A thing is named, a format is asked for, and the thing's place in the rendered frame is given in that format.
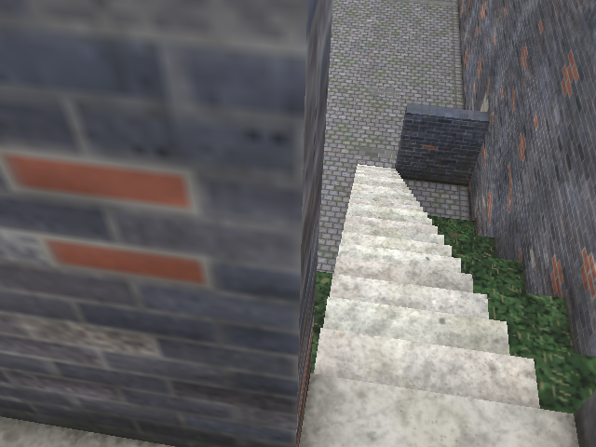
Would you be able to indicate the stairs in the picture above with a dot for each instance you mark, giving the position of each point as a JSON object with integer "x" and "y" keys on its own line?
{"x": 401, "y": 313}

